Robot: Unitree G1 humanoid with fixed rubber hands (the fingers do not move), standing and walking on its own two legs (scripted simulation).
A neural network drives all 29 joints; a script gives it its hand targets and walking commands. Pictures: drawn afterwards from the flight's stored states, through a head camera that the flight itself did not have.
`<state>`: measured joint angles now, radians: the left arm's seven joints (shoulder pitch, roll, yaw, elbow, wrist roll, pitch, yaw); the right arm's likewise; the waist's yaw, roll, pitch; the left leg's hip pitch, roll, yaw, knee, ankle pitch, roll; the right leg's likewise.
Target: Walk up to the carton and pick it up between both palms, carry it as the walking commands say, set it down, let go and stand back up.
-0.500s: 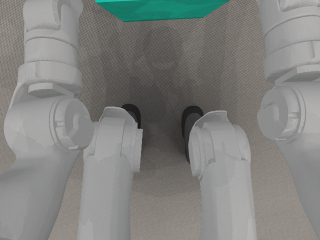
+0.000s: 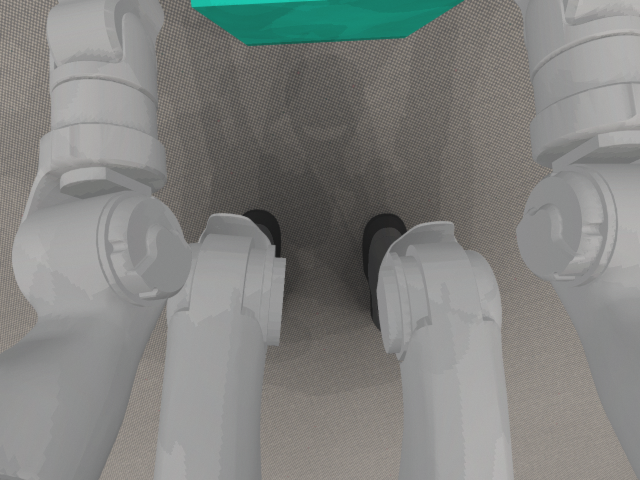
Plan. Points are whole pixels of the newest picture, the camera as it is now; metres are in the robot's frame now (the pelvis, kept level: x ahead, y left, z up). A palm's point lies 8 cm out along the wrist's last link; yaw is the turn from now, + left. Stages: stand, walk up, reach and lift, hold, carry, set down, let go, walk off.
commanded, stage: set down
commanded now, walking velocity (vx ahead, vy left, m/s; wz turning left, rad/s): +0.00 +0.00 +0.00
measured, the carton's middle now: out of the picture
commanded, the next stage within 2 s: none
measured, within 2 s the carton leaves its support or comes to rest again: neither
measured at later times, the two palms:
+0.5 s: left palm out of the picture +0.55 +0.17 -0.19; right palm out of the picture +0.57 -0.15 -0.18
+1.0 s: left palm out of the picture +0.54 +0.20 -0.20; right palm out of the picture +0.56 -0.15 -0.20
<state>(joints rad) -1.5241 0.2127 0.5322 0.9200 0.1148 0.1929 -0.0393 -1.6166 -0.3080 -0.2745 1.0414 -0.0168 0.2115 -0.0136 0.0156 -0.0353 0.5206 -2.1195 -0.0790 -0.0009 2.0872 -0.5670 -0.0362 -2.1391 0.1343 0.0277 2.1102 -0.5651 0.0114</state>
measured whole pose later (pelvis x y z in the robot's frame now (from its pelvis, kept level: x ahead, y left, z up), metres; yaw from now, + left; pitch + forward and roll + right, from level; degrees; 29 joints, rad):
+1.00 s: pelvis +0.00 +0.00 +0.00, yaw +0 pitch +34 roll +2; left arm -1.53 0.34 0.33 1.10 0.00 0.09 0.10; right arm -1.62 -0.36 -0.07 1.18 0.13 0.12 -0.08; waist 0.02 -0.04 0.52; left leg -2.12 -0.08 0.00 2.10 -0.57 -0.04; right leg -2.14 0.13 0.03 2.12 -0.57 0.02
